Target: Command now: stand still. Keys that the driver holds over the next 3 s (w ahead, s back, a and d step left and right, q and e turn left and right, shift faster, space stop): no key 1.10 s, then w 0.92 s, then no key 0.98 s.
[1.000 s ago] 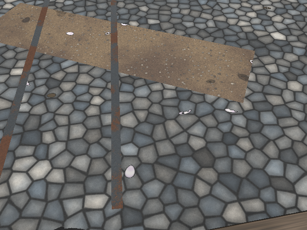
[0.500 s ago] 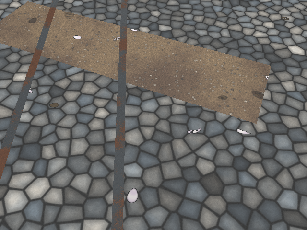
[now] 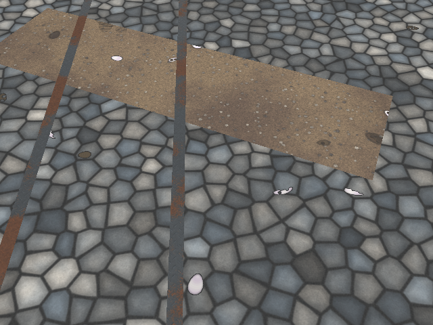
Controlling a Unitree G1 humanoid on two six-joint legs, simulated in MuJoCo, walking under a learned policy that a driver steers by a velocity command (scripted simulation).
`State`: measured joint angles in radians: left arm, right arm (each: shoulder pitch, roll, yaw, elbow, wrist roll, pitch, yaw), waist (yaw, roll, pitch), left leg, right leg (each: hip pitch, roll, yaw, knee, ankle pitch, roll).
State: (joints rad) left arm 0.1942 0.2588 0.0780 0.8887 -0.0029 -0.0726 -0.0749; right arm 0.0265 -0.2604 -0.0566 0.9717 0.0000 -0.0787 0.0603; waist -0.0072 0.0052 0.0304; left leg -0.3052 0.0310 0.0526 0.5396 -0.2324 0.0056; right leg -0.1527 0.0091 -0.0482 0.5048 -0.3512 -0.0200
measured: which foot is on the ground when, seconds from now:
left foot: down 0.00-1.00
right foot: down 0.00-1.00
